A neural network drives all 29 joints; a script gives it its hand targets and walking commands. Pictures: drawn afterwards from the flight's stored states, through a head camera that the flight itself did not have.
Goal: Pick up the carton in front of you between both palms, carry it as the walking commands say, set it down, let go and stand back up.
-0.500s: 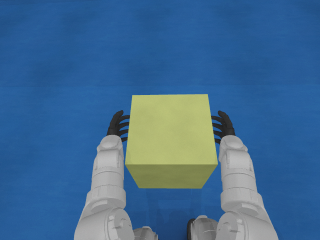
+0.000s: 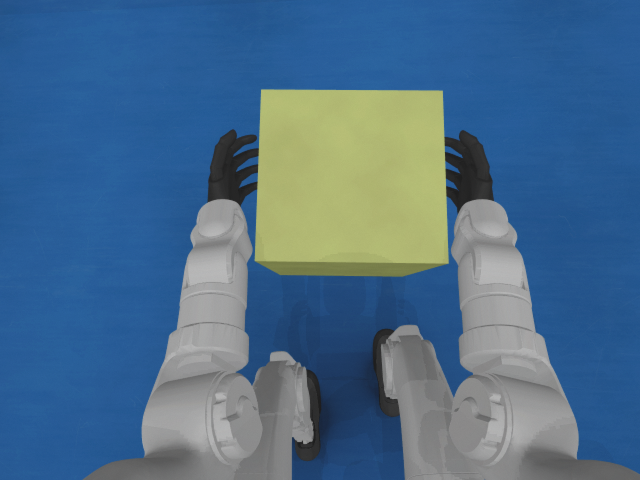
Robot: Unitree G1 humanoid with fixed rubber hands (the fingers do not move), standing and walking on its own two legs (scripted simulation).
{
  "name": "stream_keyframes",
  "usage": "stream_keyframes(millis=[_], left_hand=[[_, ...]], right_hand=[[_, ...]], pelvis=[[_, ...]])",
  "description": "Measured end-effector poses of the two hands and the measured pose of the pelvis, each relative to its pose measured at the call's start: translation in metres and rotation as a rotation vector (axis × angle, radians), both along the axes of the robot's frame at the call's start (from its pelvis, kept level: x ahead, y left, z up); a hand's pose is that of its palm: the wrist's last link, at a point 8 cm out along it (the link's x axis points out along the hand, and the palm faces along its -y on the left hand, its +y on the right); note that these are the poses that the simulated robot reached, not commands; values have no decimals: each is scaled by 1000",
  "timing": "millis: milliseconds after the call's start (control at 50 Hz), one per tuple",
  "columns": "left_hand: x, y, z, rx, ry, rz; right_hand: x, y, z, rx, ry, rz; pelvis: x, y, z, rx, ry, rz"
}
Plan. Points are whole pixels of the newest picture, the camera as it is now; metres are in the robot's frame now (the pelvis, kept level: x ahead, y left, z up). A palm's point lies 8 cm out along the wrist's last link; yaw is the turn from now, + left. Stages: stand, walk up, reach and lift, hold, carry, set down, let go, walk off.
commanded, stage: set down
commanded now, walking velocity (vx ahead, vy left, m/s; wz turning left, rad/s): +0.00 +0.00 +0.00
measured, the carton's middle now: (345, 201) +0.45 -0.05 -0.15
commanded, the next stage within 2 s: none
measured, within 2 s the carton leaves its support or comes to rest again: rests again in 1.58 s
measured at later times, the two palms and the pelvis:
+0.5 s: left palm (261, 200) +0.49 +0.09 -0.22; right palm (443, 204) +0.46 -0.21 -0.23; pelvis -0.02 -0.01 -0.13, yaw +3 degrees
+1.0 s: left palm (284, 204) +0.53 +0.07 -0.38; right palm (432, 204) +0.50 -0.23 -0.37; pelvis -0.03 -0.02 -0.22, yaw +3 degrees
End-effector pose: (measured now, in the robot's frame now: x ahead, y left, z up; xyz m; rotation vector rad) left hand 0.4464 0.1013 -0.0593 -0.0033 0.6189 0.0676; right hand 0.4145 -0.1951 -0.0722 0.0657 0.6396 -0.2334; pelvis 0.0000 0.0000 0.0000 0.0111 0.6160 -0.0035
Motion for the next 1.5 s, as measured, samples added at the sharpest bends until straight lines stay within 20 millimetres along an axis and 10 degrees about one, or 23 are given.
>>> stream_keyframes(millis=[880, 1160, 1500], left_hand=[[81, -24, -289, 50, 90, -90], [95, -39, -345, 37, 97, -157], [94, -31, -358, 28, 99, -164]], right_hand=[[65, -23, -287, -18, 103, -20], [89, -44, -321, -56, 117, 12], [89, -39, -336, -38, 122, 26]], pelvis=[[-33, -17, -206, 7, 177, 51], [-31, -13, -242, -13, 126, 57], [-32, -11, -255, -27, 95, 72]])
